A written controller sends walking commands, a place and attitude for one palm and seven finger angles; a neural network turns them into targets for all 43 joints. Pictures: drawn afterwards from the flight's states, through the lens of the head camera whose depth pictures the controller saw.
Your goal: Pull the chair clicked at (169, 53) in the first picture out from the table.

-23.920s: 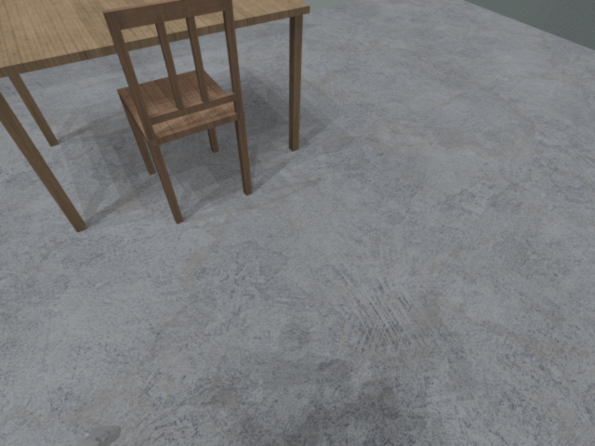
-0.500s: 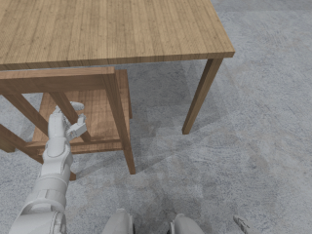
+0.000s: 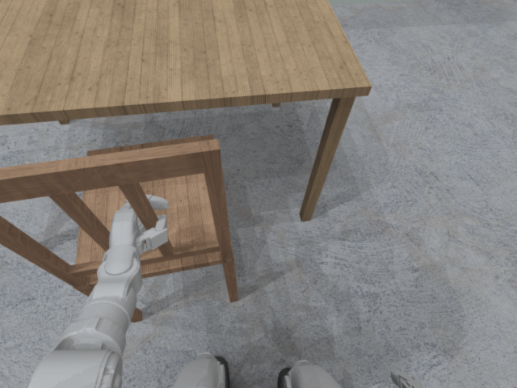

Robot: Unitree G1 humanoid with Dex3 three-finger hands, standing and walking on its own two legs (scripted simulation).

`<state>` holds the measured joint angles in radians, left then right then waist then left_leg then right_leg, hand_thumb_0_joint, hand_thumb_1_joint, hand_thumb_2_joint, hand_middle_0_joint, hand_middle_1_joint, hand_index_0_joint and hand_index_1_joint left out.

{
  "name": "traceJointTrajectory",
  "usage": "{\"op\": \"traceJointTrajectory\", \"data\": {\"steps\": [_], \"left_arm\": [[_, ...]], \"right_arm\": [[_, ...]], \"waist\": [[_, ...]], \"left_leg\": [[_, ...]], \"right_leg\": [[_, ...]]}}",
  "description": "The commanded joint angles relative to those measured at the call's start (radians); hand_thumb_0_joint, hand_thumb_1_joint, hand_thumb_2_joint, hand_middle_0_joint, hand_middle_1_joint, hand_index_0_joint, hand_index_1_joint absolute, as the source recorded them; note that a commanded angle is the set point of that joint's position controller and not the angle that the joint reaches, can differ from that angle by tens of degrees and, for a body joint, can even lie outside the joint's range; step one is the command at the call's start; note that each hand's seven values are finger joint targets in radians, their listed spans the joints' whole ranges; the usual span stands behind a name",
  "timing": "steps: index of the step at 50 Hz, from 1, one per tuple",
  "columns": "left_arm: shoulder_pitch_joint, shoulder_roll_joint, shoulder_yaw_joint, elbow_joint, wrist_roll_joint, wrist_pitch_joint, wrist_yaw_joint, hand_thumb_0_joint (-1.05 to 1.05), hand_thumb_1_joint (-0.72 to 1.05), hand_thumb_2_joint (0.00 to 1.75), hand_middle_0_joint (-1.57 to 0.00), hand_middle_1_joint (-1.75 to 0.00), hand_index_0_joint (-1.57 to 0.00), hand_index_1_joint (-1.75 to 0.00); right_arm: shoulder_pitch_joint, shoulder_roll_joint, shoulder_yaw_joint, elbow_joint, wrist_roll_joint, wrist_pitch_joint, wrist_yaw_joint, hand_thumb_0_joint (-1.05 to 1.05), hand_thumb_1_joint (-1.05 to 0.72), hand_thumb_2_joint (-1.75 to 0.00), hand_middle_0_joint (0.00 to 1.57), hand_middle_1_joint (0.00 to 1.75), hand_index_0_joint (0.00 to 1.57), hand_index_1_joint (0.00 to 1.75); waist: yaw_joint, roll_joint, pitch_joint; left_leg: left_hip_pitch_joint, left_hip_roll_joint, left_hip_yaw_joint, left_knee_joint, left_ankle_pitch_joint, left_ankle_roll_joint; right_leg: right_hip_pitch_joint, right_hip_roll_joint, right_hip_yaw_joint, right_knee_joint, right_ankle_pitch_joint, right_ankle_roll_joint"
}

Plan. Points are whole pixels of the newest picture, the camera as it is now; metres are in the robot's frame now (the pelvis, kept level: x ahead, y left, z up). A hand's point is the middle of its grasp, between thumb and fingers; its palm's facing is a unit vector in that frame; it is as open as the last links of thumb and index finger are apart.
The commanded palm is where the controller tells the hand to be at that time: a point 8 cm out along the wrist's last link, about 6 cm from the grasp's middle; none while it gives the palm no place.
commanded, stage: step backward, pulling the chair out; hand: left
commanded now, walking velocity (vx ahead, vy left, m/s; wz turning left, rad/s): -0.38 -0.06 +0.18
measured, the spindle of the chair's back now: (98, 231) +0.38 +0.29 -0.07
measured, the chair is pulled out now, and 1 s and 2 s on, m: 0.12 0.19 0.19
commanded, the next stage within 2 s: none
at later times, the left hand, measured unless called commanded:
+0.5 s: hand (181, 257) +0.33 +0.13 -0.05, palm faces +0.07 -0.98 -0.18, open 5.2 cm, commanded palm +0.32 +0.18 -0.04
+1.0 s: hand (178, 261) +0.32 +0.13 -0.05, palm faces +0.08 -0.98 -0.20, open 5.4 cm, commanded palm +0.32 +0.18 -0.05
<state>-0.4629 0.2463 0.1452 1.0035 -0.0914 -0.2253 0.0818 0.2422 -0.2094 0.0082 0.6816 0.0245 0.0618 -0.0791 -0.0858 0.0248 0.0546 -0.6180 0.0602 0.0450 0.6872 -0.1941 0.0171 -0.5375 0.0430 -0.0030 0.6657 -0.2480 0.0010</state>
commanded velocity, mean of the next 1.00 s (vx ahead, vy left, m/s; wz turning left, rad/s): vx -0.38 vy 0.00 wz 0.13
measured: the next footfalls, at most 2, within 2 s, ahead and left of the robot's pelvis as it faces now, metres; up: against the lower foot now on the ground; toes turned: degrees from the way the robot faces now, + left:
none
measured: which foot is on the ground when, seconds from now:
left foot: down 0.00-1.00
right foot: down 0.00-1.00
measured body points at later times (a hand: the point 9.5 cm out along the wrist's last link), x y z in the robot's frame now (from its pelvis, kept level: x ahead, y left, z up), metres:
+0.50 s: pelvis -0.04 -0.01 +0.00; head +0.02 -0.01 +0.45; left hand +0.32 +0.18 -0.03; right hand +0.06 -0.30 -0.11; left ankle +0.09 +0.11 -0.71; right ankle +0.05 -0.12 -0.71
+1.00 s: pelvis -0.04 -0.02 +0.00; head +0.02 -0.02 +0.44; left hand +0.31 +0.18 -0.03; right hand +0.05 -0.29 -0.13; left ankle +0.09 +0.11 -0.71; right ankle +0.05 -0.12 -0.71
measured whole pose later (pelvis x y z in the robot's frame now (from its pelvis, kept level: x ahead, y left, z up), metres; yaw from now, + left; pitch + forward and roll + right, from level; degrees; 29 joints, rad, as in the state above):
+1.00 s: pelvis -0.04 -0.02 +0.00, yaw +2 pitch +2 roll -2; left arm -0.52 0.18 0.05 1.12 -0.05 -0.22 0.12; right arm 0.22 -0.27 0.00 0.78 0.03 -0.05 -0.12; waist -0.07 0.05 0.09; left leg -0.56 0.04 -0.01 0.64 -0.10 0.00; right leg -0.49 0.04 -0.05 0.66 -0.21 -0.02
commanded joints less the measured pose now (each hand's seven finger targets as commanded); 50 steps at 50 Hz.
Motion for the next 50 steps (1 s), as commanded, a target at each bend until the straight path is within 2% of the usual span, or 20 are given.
{"op": "traceJointTrajectory", "data": {"steps": [1,4,8,9,10,14,17,19,21,23,25,26,31,35,38,39,41,43,47,50], "left_arm": [[-0.355,0.199,-0.014,-0.140,0.066,-0.043,0.031,0.00,0.90,0.90,-0.50,-1.45,-0.50,-1.45],[-0.385,0.225,-0.009,-0.115,0.069,-0.050,0.049,0.00,0.90,0.90,-0.50,-1.45,-0.50,-1.45],[-0.420,0.248,-0.020,-0.076,0.078,-0.055,0.072,0.00,0.90,0.90,-0.50,-1.45,-0.50,-1.45],[-0.426,0.270,-0.009,-0.076,0.079,-0.052,0.079,0.00,0.90,0.90,-0.50,-1.45,-0.50,-1.45],[-0.429,0.255,-0.025,-0.071,0.082,-0.050,0.082,0.00,0.90,0.90,-0.50,-1.45,-0.50,-1.45],[-0.445,0.233,-0.051,-0.068,0.075,-0.037,0.088,0.00,0.90,0.90,-0.50,-1.45,-0.50,-1.45],[-0.449,0.187,-0.090,-0.062,0.061,-0.027,0.083,0.00,0.90,0.90,-0.50,-1.45,-0.50,-1.45],[-0.439,0.181,-0.093,-0.057,0.050,-0.029,0.079,0.00,0.90,0.90,-0.50,-1.45,-0.50,-1.45],[-0.437,0.130,-0.126,-0.073,0.038,-0.035,0.071,0.00,0.90,0.90,-0.50,-1.45,-0.50,-1.45],[-0.438,0.115,-0.130,-0.090,0.029,-0.039,0.066,0.00,0.90,0.90,-0.50,-1.45,-0.50,-1.45],[-0.436,0.117,-0.124,-0.105,0.026,-0.040,0.066,0.00,0.90,0.90,-0.50,-1.45,-0.50,-1.45],[-0.435,0.104,-0.126,-0.107,0.027,-0.041,0.062,0.00,0.90,0.90,-0.50,-1.45,-0.50,-1.45],[-0.432,0.114,-0.107,-0.104,0.040,-0.038,0.043,0.00,0.90,0.90,-0.50,-1.45,-0.50,-1.45],[-0.430,0.137,-0.089,-0.102,0.050,-0.035,0.043,0.00,0.90,0.90,-0.50,-1.45,-0.50,-1.45],[-0.433,0.155,-0.078,-0.095,0.055,-0.038,0.047,0.00,0.90,0.90,-0.50,-1.45,-0.50,-1.45],[-0.431,0.187,-0.057,-0.080,0.060,-0.038,0.053,0.00,0.90,0.90,-0.50,-1.45,-0.50,-1.45],[-0.434,0.190,-0.061,-0.072,0.070,-0.042,0.059,0.00,0.90,0.90,-0.50,-1.45,-0.50,-1.45],[-0.433,0.195,-0.059,-0.078,0.074,-0.046,0.062,0.00,0.90,0.90,-0.50,-1.45,-0.50,-1.45],[-0.442,0.174,-0.073,-0.080,0.072,-0.049,0.063,0.00,0.90,0.90,-0.50,-1.45,-0.50,-1.45],[-0.459,0.164,-0.089,-0.072,0.057,-0.048,0.066,0.00,0.90,0.90,-0.50,-1.45,-0.50,-1.45]], "right_arm": [[0.007,-0.189,-0.070,-0.073,0.006,-0.055,-0.030,0.00,-0.90,-0.90,0.20,0.30,0.20,0.30],[0.004,-0.182,-0.063,-0.056,0.019,-0.067,-0.035,0.00,-0.90,-0.90,0.20,0.30,0.20,0.30],[0.000,-0.162,-0.056,-0.027,0.025,-0.082,-0.031,0.00,-0.90,-0.90,0.20,0.30,0.20,0.30],[0.001,-0.174,-0.060,-0.024,0.024,-0.082,-0.033,0.00,-0.90,-0.90,0.20,0.30,0.20,0.30],[-0.001,-0.171,-0.054,-0.016,0.024,-0.082,-0.035,0.00,-0.90,-0.90,0.20,0.30,0.20,0.30],[-0.011,-0.183,-0.050,-0.014,0.032,-0.079,-0.044,0.00,-0.90,-0.90,0.20,0.30,0.20,0.30],[-0.016,-0.183,-0.045,-0.020,0.042,-0.080,-0.046,0.00,-0.90,-0.90,0.20,0.30,0.20,0.30],[-0.023,-0.197,-0.047,-0.024,0.041,-0.087,-0.052,0.00,-0.90,-0.90,0.20,0.30,0.20,0.30],[-0.026,-0.196,-0.040,-0.032,0.042,-0.096,-0.054,0.00,-0.90,-0.90,0.20,0.30,0.20,0.30],[-0.039,-0.194,-0.040,-0.045,0.038,-0.106,-0.054,0.00,-0.90,-0.90,0.20,0.30,0.20,0.30],[-0.044,-0.207,-0.042,-0.046,0.032,-0.114,-0.055,0.00,-0.90,-0.90,0.20,0.30,0.20,0.30],[-0.044,-0.201,-0.041,-0.043,0.025,-0.118,-0.053,0.00,-0.90,-0.90,0.20,0.30,0.20,0.30],[-0.019,-0.192,-0.053,-0.028,0.011,-0.136,-0.047,0.00,-0.90,-0.90,0.20,0.30,0.20,0.30],[-0.040,-0.183,-0.050,-0.033,0.007,-0.139,-0.045,0.00,-0.90,-0.90,0.20,0.30,0.20,0.30],[-0.034,-0.169,-0.048,-0.030,0.008,-0.142,-0.044,0.00,-0.90,-0.90,0.20,0.30,0.20,0.30],[-0.027,-0.174,-0.054,-0.025,0.008,-0.145,-0.046,0.00,-0.90,-0.90,0.20,0.30,0.20,0.30],[-0.020,-0.161,-0.048,-0.015,0.009,-0.146,-0.046,0.00,-0.90,-0.90,0.20,0.30,0.20,0.30],[-0.017,-0.157,-0.045,-0.008,0.008,-0.148,-0.048,0.00,-0.90,-0.90,0.20,0.30,0.20,0.30],[-0.018,-0.171,-0.042,-0.003,0.010,-0.152,-0.058,0.00,-0.90,-0.90,0.20,0.30,0.20,0.30],[-0.026,-0.181,-0.041,-0.013,0.019,-0.152,-0.059,0.00,-0.90,-0.90,0.20,0.30,0.20,0.30]], "waist": [[-0.001,0.136,-0.410],[-0.003,0.049,-0.401],[-0.008,-0.045,-0.384],[-0.008,-0.026,-0.389],[-0.002,0.008,-0.383],[0.000,-0.018,-0.396],[0.000,-0.057,-0.371],[0.003,-0.022,-0.341],[0.012,0.050,-0.343],[0.018,0.115,-0.339],[0.026,0.186,-0.326],[0.029,0.179,-0.335],[0.022,0.142,-0.391],[0.028,0.103,-0.349],[0.019,-0.029,-0.338],[0.013,-0.050,-0.338],[0.012,-0.055,-0.339],[0.016,-0.046,-0.348],[0.019,0.002,-0.378],[0.013,-0.003,-0.334]], "left_leg": [[0.287,0.136,-0.190,-0.168,-0.013,0.041],[0.245,0.072,-0.132,-0.117,-0.143,0.026],[0.293,-0.017,-0.041,0.002,-0.154,-0.012],[0.297,-0.029,-0.036,0.016,-0.136,-0.016],[0.294,-0.029,-0.043,0.006,-0.109,-0.016],[0.265,-0.031,-0.068,-0.020,-0.022,-0.013],[0.286,-0.019,-0.091,-0.066,-0.067,-0.006],[0.312,0.007,-0.127,-0.122,-0.094,0.009],[0.310,0.047,-0.179,-0.202,-0.140,0.029],[0.273,0.081,-0.231,-0.265,-0.252,0.046],[0.263,0.115,-0.283,-0.314,-0.323,0.058],[0.277,0.125,-0.296,-0.312,-0.303,0.060],[0.359,0.131,-0.246,-0.241,-0.083,0.052],[0.244,0.123,-0.236,-0.239,-0.221,0.050],[0.243,0.059,-0.154,-0.132,-0.242,0.021],[0.275,0.034,-0.127,-0.089,-0.232,0.007],[0.317,0.009,-0.093,-0.040,-0.214,-0.012],[0.322,-0.003,-0.080,-0.026,-0.183,-0.015],[0.285,0.033,-0.143,-0.106,-0.035,0.007],[0.286,0.057,-0.175,-0.152,-0.139,0.023]], "right_leg": [[0.084,-0.028,0.018,-0.074,-0.017,0.014],[0.095,-0.074,0.070,-0.157,-0.059,0.012],[0.082,-0.202,0.174,-0.291,-0.106,0.001],[0.082,-0.216,0.181,-0.294,-0.080,0.002],[0.102,-0.222,0.173,-0.281,-0.026,0.003],[0.157,-0.208,0.140,-0.247,0.092,0.033],[0.141,-0.192,0.114,-0.262,-0.026,0.028],[0.099,-0.144,0.082,-0.256,-0.119,0.028],[0.109,-0.089,0.049,-0.205,-0.164,0.025],[0.126,-0.056,0.038,-0.146,-0.236,0.013],[0.130,-0.033,0.026,-0.074,-0.217,0.001],[0.131,-0.026,0.023,-0.052,-0.188,-0.002],[0.130,-0.030,0.027,-0.070,-0.082,0.004],[0.160,-0.048,0.052,-0.093,-0.179,-0.003],[0.131,-0.111,0.121,-0.209,-0.241,-0.011],[0.100,-0.143,0.146,-0.250,-0.264,-0.021],[0.051,-0.189,0.150,-0.287,-0.292,-0.028],[0.052,-0.200,0.153,-0.290,-0.251,-0.025],[0.116,-0.129,0.083,-0.182,-0.059,0.012],[0.094,-0.107,0.079,-0.194,-0.190,0.016]]}}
